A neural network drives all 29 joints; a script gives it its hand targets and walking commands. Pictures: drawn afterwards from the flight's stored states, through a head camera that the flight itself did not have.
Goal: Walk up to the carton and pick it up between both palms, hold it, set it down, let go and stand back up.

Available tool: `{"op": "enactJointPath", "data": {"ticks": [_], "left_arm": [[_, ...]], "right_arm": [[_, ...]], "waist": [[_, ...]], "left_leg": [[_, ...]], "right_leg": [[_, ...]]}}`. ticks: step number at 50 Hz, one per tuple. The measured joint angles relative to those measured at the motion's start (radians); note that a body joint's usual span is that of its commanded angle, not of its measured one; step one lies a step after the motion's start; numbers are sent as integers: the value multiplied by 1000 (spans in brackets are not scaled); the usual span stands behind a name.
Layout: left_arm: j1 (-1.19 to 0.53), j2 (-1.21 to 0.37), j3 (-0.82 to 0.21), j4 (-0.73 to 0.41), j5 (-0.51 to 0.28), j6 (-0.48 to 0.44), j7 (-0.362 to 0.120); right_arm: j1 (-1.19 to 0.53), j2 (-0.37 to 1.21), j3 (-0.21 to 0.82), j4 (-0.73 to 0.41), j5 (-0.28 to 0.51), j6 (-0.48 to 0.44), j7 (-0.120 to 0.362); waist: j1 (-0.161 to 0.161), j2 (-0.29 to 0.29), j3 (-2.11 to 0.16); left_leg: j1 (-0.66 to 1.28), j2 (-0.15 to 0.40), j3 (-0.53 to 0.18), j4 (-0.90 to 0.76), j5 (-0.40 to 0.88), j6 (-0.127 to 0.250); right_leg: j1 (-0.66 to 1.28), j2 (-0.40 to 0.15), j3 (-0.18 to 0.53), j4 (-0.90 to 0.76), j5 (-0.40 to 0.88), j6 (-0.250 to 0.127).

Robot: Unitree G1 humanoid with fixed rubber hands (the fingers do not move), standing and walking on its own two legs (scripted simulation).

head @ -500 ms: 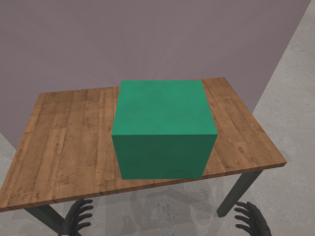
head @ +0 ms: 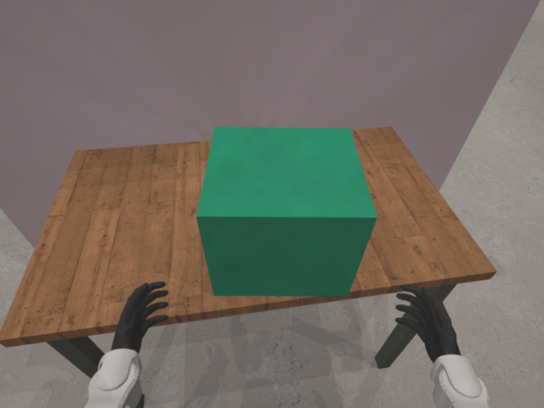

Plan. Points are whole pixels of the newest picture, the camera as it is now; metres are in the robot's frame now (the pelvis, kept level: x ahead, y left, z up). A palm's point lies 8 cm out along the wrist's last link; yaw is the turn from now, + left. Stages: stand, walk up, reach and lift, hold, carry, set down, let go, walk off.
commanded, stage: reach and lift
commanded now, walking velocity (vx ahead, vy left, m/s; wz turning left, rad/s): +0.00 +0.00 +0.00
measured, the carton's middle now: (281, 212) +0.48 +0.01 +0.01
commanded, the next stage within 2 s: none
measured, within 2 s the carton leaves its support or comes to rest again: neither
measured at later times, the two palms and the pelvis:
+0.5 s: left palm (136, 264) +0.34 +0.24 +0.04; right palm (432, 264) +0.35 -0.23 +0.04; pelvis -0.01 -0.01 +0.00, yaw +0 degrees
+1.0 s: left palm (145, 205) +0.40 +0.22 +0.10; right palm (430, 212) +0.41 -0.22 +0.10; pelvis -0.01 -0.01 +0.00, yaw +0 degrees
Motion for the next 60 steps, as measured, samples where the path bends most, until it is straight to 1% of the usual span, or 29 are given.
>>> {"op": "enactJointPath", "data": {"ticks": [4, 8, 13, 22, 27, 31, 37, 41, 47, 51, 60], "left_arm": [[-92, 3, -17, 84, -29, -20, 10], [-198, 5, -35, 154, -57, -27, 20], [-309, 15, -12, 213, -47, 3, -3], [-398, 60, 14, 187, -61, 120, -35], [-405, 71, 22, 122, -60, 194, -47], [-429, 79, 36, 99, -53, 251, -59], [-484, 83, 52, 84, -49, 313, -42], [-543, 87, 52, 95, -46, 352, -37], [-640, 92, 46, 144, -44, 405, -33], [-692, 100, 30, 166, -54, 426, -20], [-795, 125, 13, 232, -61, 469, -20]], "right_arm": [[-82, -6, 1, 58, 9, 3, -1], [-181, -22, 17, 113, 39, 21, -4], [-292, -39, 59, 164, 74, 47, -21], [-400, -76, 84, 175, 127, 111, -41], [-412, -107, 90, 117, 153, 164, -43], [-439, -123, 97, 96, 160, 217, -45], [-479, -122, 83, 64, 153, 280, -50], [-531, -115, 68, 72, 138, 315, -57], [-624, -116, 72, 139, 134, 365, -64], [-674, -121, 68, 168, 134, 387, -64], [-775, -137, 78, 227, 145, 428, -78]], "waist": [[-3, -1, -23], [1, 3, -51], [9, 2, -60], [10, 6, -70], [10, 9, -83], [5, 4, -72], [1, -5, -81], [0, -2, -92], [2, 1, -90], [0, 6, -104], [-5, -1, -115]], "left_leg": [[-53, -2, -6, 30, -3, 1], [-112, 1, -7, 60, -7, 0], [-142, 3, -4, 63, -2, -1], [-163, 9, -11, 43, 11, -8], [-156, 12, -10, 13, 25, -10], [-134, 12, -6, -17, 39, -10], [-136, 12, -3, -46, 57, -10], [-144, 14, -3, -50, 60, -11], [-142, 14, -6, -58, 65, -10], [-165, 15, -12, -53, 64, -11], [-186, 19, -16, -55, 62, -13]], "right_leg": [[-51, -3, -5, 32, -6, -1], [-111, -2, -5, 61, -9, -2], [-144, 0, -1, 69, -5, -3], [-160, 7, -8, 42, 9, -7], [-152, 12, -7, 6, 26, -8], [-134, 13, -4, -18, 38, -8], [-139, 15, -1, -43, 54, -10], [-142, 17, -2, -56, 63, -11], [-136, 18, -5, -71, 70, -10], [-152, 18, -11, -76, 73, -10], [-165, 23, -14, -92, 78, -10]]}}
